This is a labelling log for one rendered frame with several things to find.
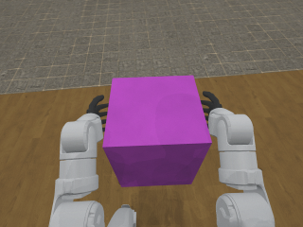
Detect robot left thigh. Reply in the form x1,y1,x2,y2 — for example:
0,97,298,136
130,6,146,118
107,207,136,227

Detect right robot hand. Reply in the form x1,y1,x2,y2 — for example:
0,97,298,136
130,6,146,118
201,91,223,127

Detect right robot upper arm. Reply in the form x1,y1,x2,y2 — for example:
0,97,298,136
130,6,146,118
216,192,275,227

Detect robot left forearm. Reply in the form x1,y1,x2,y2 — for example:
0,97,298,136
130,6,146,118
48,113,103,227

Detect left robot hand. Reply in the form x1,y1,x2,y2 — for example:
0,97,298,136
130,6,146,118
86,95,109,132

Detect left robot upper arm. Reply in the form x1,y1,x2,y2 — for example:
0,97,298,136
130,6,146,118
49,201,105,227

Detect robot right forearm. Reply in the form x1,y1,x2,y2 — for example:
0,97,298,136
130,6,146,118
208,108,276,226

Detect left robot shin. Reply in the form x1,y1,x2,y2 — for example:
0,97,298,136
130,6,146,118
121,204,131,208

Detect carton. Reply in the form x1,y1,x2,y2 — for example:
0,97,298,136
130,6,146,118
102,75,212,187

